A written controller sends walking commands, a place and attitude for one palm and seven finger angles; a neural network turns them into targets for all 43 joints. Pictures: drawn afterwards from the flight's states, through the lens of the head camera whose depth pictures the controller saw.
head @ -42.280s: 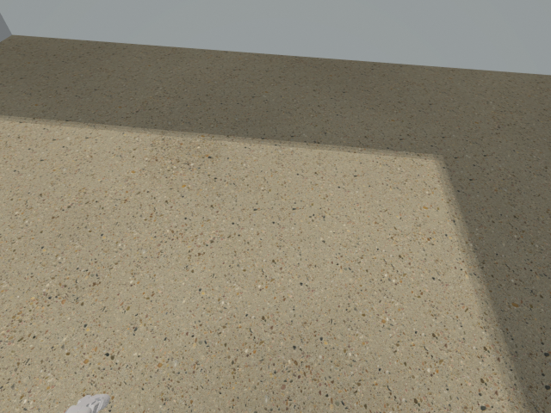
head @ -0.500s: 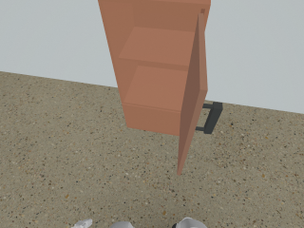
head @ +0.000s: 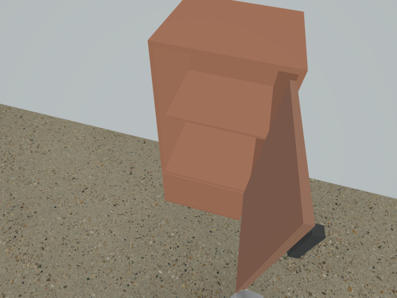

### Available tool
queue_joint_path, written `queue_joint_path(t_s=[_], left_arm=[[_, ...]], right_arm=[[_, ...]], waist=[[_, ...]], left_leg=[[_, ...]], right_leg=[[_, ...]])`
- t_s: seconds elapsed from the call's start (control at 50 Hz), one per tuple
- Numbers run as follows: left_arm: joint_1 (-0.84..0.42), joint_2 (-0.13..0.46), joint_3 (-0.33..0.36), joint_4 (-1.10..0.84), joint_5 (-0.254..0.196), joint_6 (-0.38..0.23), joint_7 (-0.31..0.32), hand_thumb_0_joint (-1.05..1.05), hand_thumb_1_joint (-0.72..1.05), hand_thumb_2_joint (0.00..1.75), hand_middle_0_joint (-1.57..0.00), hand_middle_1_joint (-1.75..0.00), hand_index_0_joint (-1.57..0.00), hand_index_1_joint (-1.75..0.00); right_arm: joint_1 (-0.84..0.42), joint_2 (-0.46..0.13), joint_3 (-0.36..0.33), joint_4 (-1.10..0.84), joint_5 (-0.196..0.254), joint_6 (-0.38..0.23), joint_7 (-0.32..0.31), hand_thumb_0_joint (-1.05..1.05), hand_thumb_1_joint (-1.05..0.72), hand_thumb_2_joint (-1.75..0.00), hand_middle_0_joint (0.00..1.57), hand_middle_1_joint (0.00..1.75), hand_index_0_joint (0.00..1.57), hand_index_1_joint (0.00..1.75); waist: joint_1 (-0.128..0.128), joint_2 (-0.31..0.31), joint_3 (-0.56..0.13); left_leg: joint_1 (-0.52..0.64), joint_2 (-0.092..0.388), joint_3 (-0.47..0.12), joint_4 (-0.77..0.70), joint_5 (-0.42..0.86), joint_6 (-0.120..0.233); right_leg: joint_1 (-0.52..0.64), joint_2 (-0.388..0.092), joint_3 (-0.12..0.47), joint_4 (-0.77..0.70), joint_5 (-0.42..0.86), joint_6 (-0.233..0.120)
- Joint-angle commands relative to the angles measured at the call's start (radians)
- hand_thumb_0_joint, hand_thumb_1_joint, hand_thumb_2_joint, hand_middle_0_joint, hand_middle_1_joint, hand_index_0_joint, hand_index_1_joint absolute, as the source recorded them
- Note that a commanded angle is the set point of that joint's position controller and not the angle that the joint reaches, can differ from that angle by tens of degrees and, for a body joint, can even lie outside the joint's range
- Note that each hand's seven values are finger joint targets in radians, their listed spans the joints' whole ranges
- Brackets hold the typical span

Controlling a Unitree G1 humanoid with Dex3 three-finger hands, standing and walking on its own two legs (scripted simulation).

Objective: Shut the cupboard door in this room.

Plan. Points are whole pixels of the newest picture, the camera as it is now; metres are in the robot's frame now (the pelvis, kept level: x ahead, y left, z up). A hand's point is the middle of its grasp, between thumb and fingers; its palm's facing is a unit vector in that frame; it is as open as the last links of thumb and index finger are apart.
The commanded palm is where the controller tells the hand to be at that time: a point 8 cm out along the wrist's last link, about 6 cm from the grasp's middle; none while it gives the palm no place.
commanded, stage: stand and wait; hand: left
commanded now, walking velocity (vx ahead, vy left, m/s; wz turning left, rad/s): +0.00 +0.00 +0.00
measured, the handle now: (293, 240) +0.26 -0.19 -0.04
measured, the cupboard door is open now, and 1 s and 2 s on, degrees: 94 95 96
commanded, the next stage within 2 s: turn or walk to find it in 1.66 s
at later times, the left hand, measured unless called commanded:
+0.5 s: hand out of the picture +0.14 +0.16 -0.19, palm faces +0.03 -0.98 -0.20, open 7.2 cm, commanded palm none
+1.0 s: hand out of the picture +0.10 +0.16 -0.18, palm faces -0.02 -0.98 -0.18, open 7.4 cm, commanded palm none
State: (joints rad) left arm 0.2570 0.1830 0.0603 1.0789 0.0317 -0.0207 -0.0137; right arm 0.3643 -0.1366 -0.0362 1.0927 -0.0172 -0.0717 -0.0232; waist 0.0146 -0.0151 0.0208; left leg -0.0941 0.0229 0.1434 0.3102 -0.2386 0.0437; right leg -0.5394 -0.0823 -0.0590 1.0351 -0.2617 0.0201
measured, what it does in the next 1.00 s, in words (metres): walks ahead: right foot, then left foot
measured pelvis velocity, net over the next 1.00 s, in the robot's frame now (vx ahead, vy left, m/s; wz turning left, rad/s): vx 0.11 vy -0.01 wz -0.04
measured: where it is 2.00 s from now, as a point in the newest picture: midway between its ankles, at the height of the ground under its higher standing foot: outside the picture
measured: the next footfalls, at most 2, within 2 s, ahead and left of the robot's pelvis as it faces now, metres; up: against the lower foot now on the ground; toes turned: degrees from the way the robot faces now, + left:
right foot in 0.18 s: +0.09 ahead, -0.13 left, +0.00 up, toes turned -8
left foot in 0.46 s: +0.14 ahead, +0.12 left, +0.00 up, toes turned +5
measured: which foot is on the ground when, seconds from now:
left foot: down 0.00-0.20, up 0.22-0.44, down 0.46-1.00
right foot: up 0.00-0.16, down 0.18-1.00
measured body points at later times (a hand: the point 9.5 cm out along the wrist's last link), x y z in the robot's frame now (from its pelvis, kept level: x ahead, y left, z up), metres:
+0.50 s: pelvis +0.07 -0.02 -0.02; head +0.08 -0.02 +0.43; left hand +0.14 +0.21 -0.17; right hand +0.08 -0.24 -0.18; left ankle +0.10 +0.11 -0.75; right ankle +0.05 -0.13 -0.75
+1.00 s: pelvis +0.11 -0.01 -0.01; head +0.14 -0.01 +0.44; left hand +0.11 +0.21 -0.17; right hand +0.12 -0.24 -0.16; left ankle +0.10 +0.11 -0.75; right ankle +0.05 -0.13 -0.75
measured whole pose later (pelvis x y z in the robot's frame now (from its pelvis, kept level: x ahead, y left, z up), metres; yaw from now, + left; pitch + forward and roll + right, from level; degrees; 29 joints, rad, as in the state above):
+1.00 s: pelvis +0.11 -0.01 -0.01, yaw -2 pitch +0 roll +0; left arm 0.27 0.15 0.00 1.14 0.02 -0.02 0.03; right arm 0.21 -0.16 -0.02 1.13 -0.01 -0.02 -0.04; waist 0.00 -0.02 0.06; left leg -0.16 0.05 0.12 0.39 -0.23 -0.01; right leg -0.09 -0.05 -0.09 0.38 -0.29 0.02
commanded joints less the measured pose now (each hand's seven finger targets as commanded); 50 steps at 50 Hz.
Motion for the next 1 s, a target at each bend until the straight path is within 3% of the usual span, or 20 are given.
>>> queue_joint_path(t_s=[0.0,0.04,0.08,0.12,0.14,0.16,0.18,0.2,0.22,0.26,0.3,0.38,0.42,0.44,0.46,0.5,0.52,0.56,0.62,0.98], left_arm=[[-0.066,0.009,-0.011,-0.062,-0.007,-0.023,0.002,0.0,0.9,0.9,-0.2,-0.3,-0.2,-0.3],[-0.09,-0.01,-0.019,-0.074,-0.008,-0.028,0.004,0.0,0.9,0.9,-0.2,-0.3,-0.2,-0.3],[-0.097,0.002,-0.024,-0.075,-0.011,-0.029,0.008,0.0,0.9,0.9,-0.2,-0.3,-0.2,-0.3],[-0.027,0.033,-0.023,-0.052,-0.013,-0.034,0.016,0.0,0.9,0.9,-0.2,-0.3,-0.2,-0.3],[0.047,0.074,-0.017,-0.024,-0.014,-0.04,0.025,0.0,0.9,0.9,-0.2,-0.3,-0.2,-0.3],[0.142,0.139,0.0,0.011,-0.011,-0.046,0.041,0.0,0.9,0.9,-0.2,-0.3,-0.2,-0.3],[0.2,0.186,0.006,0.041,-0.016,-0.049,0.046,0.0,0.9,0.9,-0.2,-0.3,-0.2,-0.3],[0.181,0.173,0.006,0.038,-0.023,-0.045,0.049,0.0,0.9,0.9,-0.2,-0.3,-0.2,-0.3],[0.114,0.153,0.006,0.021,-0.022,-0.036,0.053,0.0,0.9,0.9,-0.2,-0.3,-0.2,-0.3],[-0.005,0.112,-0.006,-0.019,-0.019,-0.021,0.055,0.0,0.9,0.9,-0.2,-0.3,-0.2,-0.3],[-0.075,0.104,-0.008,-0.043,-0.013,-0.014,0.052,0.0,0.9,0.9,-0.2,-0.3,-0.2,-0.3],[-0.098,0.09,-0.01,-0.051,-0.021,-0.002,0.045,0.0,0.9,0.9,-0.2,-0.3,-0.2,-0.3],[-0.078,0.057,-0.018,-0.053,-0.024,0.01,0.041,0.0,0.9,0.9,-0.2,-0.3,-0.2,-0.3],[-0.045,0.04,-0.017,-0.053,-0.025,0.014,0.039,0.0,0.9,0.9,-0.2,-0.3,-0.2,-0.3],[-0.021,0.043,-0.016,-0.046,-0.022,0.018,0.04,0.0,0.9,0.9,-0.2,-0.3,-0.2,-0.3],[0.013,0.05,-0.018,-0.023,-0.018,0.016,0.037,0.0,0.9,0.9,-0.2,-0.3,-0.2,-0.3],[0.035,0.057,-0.024,-0.011,-0.019,0.009,0.037,0.0,0.9,0.9,-0.2,-0.3,-0.2,-0.3],[0.052,0.072,-0.031,0.005,-0.023,-0.004,0.038,0.0,0.9,0.9,-0.2,-0.3,-0.2,-0.3],[0.057,0.079,-0.035,0.013,-0.023,-0.009,0.042,0.0,0.9,0.9,-0.2,-0.3,-0.2,-0.3],[0.078,0.089,-0.035,0.031,-0.02,-0.007,0.049,0.0,0.9,0.9,-0.2,-0.3,-0.2,-0.3]], right_arm=[[0.139,-0.094,-0.014,0.01,-0.003,-0.01,-0.013,0.0,-0.9,-0.9,0.2,0.3,0.2,0.3],[0.142,-0.119,-0.024,0.018,-0.009,-0.003,-0.012,0.0,-0.9,-0.9,0.2,0.3,0.2,0.3],[0.116,-0.128,-0.031,0.023,-0.005,0.008,-0.013,0.0,-0.9,-0.9,0.2,0.3,0.2,0.3],[0.092,-0.113,-0.029,0.028,0.006,0.015,-0.014,0.0,-0.9,-0.9,0.2,0.3,0.2,0.3],[0.091,-0.093,-0.023,0.023,0.017,0.014,-0.01,0.0,-0.9,-0.9,0.2,0.3,0.2,0.3],[0.084,-0.05,-0.016,0.002,0.021,0.008,-0.007,0.0,-0.9,-0.9,0.2,0.3,0.2,0.3],[0.054,-0.03,-0.01,-0.012,0.023,0.013,-0.006,0.0,-0.9,-0.9,0.2,0.3,0.2,0.3],[0.021,-0.044,-0.014,-0.017,0.022,0.035,-0.015,0.0,-0.9,-0.9,0.2,0.3,0.2,0.3],[-0.012,-0.044,-0.012,-0.019,0.019,0.043,-0.013,0.0,-0.9,-0.9,0.2,0.3,0.2,0.3],[-0.011,-0.018,-0.009,0.003,0.017,0.06,-0.007,0.0,-0.9,-0.9,0.2,0.3,0.2,0.3],[0.023,0.016,-0.006,0.018,0.015,0.072,0.0,0.0,-0.9,-0.9,0.2,0.3,0.2,0.3],[0.044,-0.001,-0.005,0.026,0.003,0.074,0.005,0.0,-0.9,-0.9,0.2,0.3,0.2,0.3],[0.05,-0.05,-0.008,0.033,0.002,0.058,0.006,0.0,-0.9,-0.9,0.2,0.3,0.2,0.3],[0.029,-0.088,-0.012,0.019,-0.003,0.053,0.002,0.0,-0.9,-0.9,0.2,0.3,0.2,0.3],[-0.014,-0.105,-0.013,0.01,-0.003,0.054,0.003,0.0,-0.9,-0.9,0.2,0.3,0.2,0.3],[-0.076,-0.109,-0.008,-0.006,0.003,0.047,0.0,0.0,-0.9,-0.9,0.2,0.3,0.2,0.3],[-0.086,-0.103,-0.005,-0.01,0.005,0.043,-0.002,0.0,-0.9,-0.9,0.2,0.3,0.2,0.3],[-0.07,-0.097,-0.001,-0.007,0.008,0.036,-0.007,0.0,-0.9,-0.9,0.2,0.3,0.2,0.3],[-0.048,-0.101,0.001,-0.001,0.011,0.038,-0.011,0.0,-0.9,-0.9,0.2,0.3,0.2,0.3],[-0.071,-0.124,0.0,0.015,0.011,0.039,-0.016,0.0,-0.9,-0.9,0.2,0.3,0.2,0.3]], waist=[[-0.048,0.105,0.011],[-0.058,0.131,-0.105],[-0.056,0.173,-0.151],[-0.01,0.173,-0.165],[0.023,0.133,-0.209],[0.051,-0.006,-0.259],[0.071,-0.111,-0.219],[0.074,-0.192,-0.211],[0.062,-0.184,-0.129],[0.008,-0.087,-0.033],[-0.025,-0.098,0.023],[-0.051,-0.134,0.085],[-0.05,0.016,0.093],[-0.029,0.087,0.1],[-0.011,0.076,0.115],[0.01,0.149,0.115],[0.013,0.125,0.083],[-0.004,0.059,0.008],[-0.019,0.046,-0.021],[-0.017,0.003,-0.011]], left_leg=[[0.12,0.214,-0.116,-0.014,0.755,0.08],[0.222,0.21,-0.102,0.059,0.868,0.07],[0.267,0.217,-0.108,0.11,0.904,0.063],[0.228,0.187,-0.093,0.199,0.883,0.016],[0.078,0.171,-0.085,0.279,0.765,-0.016],[-0.192,0.114,-0.048,0.401,0.428,-0.053],[-0.383,0.016,-0.033,0.555,-0.273,-0.086],[-0.393,0.036,-0.108,0.659,-0.394,-0.088],[-0.413,0.058,-0.14,0.69,-0.364,-0.09],[-0.34,0.074,-0.133,0.626,-0.295,-0.094],[-0.236,0.066,-0.096,0.499,-0.231,-0.095],[-0.066,0.052,-0.06,0.254,0.003,-0.098],[-0.009,0.103,-0.149,0.11,0.095,-0.077],[-0.093,0.164,-0.213,0.043,0.053,-0.045],[-0.196,0.178,-0.247,-0.001,-0.062,-0.029],[-0.248,0.163,-0.246,-0.063,-0.099,-0.026],[-0.205,0.143,-0.219,-0.041,-0.03,-0.03],[-0.077,0.114,-0.151,0.036,0.186,-0.04],[-0.006,0.116,-0.133,0.057,0.29,-0.043],[0.003,0.112,-0.119,0.046,0.282,-0.038]], right_leg=[[-0.059,0.008,-0.038,-0.172,0.001,-0.005],[0.008,0.05,-0.071,-0.311,-0.013,-0.012],[0.083,0.067,-0.084,-0.449,-0.024,-0.02],[0.253,0.07,-0.092,-0.652,0.137,-0.023],[0.491,0.014,-0.044,-0.675,0.387,-0.038],[0.778,-0.16,0.1,-0.568,0.881,-0.087],[0.873,-0.344,0.184,-0.514,1.281,-0.196],[0.793,-0.359,0.195,-0.54,1.254,-0.247],[0.689,-0.34,0.195,-0.584,1.078,-0.258],[0.499,-0.266,0.103,-0.652,0.762,-0.215],[0.343,-0.209,0.045,-0.709,0.5,-0.178],[0.154,-0.129,0.029,-0.731,0.053,-0.119],[0.098,-0.061,0.019,-0.656,-0.109,-0.064],[0.172,-0.016,0.004,-0.641,-0.109,-0.033],[0.257,-0.002,-0.01,-0.653,-0.11,-0.017],[0.357,-0.013,-0.011,-0.641,-0.005,-0.016],[0.378,-0.026,0.0,-0.661,0.057,-0.022],[0.386,-0.053,0.017,-0.689,0.171,-0.028],[0.387,-0.058,0.017,-0.697,0.229,-0.029],[0.418,-0.061,0.018,-0.696,0.265,-0.031]])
